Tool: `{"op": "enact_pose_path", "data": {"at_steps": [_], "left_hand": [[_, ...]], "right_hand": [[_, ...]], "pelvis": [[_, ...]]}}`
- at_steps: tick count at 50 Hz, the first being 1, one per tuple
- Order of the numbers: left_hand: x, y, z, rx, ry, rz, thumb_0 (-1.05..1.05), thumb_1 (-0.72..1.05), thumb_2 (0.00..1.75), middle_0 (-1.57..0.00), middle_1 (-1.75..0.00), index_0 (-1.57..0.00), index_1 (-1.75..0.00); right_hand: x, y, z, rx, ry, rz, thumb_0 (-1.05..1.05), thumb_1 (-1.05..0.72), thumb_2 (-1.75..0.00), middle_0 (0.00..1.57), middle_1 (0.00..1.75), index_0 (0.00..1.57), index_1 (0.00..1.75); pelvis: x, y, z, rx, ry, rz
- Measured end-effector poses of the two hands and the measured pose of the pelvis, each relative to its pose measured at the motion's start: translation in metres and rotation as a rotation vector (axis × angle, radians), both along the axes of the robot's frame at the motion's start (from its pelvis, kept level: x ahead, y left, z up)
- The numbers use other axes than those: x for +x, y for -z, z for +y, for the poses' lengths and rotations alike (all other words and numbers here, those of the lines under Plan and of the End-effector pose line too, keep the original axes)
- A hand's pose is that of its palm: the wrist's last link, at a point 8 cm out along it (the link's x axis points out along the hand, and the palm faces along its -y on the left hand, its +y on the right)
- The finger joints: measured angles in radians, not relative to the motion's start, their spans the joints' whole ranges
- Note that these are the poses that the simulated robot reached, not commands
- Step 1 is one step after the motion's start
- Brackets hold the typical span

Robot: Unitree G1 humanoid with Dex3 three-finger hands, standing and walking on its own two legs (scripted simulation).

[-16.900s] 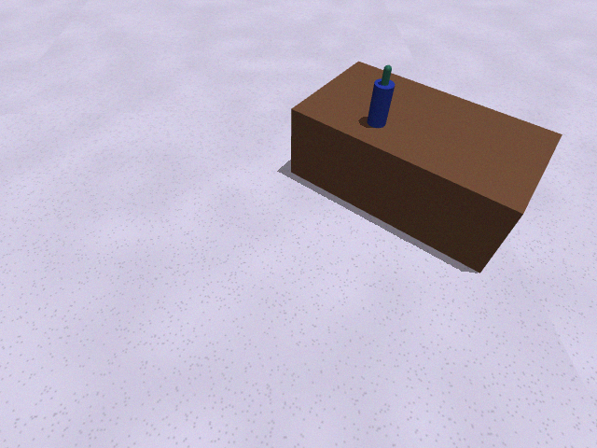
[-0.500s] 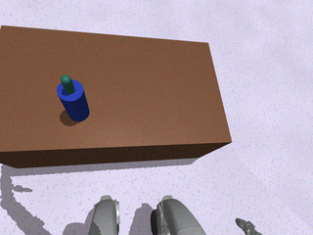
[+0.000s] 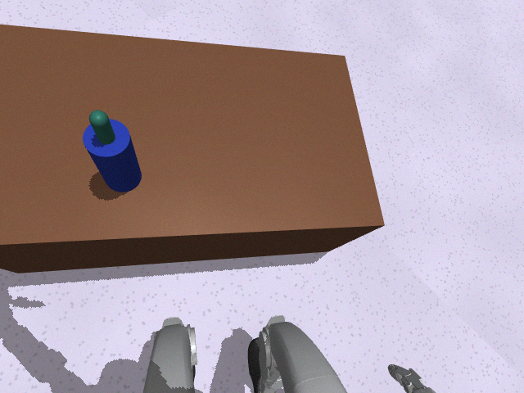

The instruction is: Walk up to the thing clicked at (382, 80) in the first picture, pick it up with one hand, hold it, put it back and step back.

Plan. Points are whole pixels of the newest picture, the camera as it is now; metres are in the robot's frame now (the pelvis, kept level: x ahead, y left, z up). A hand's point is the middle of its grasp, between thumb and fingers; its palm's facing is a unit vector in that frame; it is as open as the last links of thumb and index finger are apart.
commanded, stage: go down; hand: left
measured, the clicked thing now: (112, 150) +0.55 +0.21 -0.19
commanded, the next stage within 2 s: none
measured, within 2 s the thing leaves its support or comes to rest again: neither
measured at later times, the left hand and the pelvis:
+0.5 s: hand out of the picture +0.46 +0.41 +0.07, palm faces +0.25 -0.97 -0.01, open 17.4 cm; pelvis +0.00 +0.00 +0.00, yaw +0 degrees
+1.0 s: hand out of the picture +0.47 +0.41 +0.06, palm faces +0.26 -0.97 +0.02, open 17.4 cm; pelvis +0.00 +0.00 -0.01, yaw -1 degrees
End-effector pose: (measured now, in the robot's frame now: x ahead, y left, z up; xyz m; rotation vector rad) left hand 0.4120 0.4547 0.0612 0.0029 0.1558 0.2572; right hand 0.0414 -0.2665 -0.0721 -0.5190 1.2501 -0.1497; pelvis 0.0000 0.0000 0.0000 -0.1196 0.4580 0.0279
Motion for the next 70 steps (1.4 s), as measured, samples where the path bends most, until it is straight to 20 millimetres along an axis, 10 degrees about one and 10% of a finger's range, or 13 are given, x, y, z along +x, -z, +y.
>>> {"op": "enact_pose_path", "data": {"at_steps": [70], "left_hand": [[0.026,-0.003,0.002,-0.014,-0.021,-0.123,-0.01,-0.52,0.08,-0.05,-0.04,-0.04,-0.05]], "right_hand": [[-0.013,0.01,0.009,0.006,0.04,0.061,0.0,-0.89,-0.89,0.2,0.3,0.2,0.3]], "pelvis": [[-0.001,0.01,0.004,-0.017,0.005,0.033]]}}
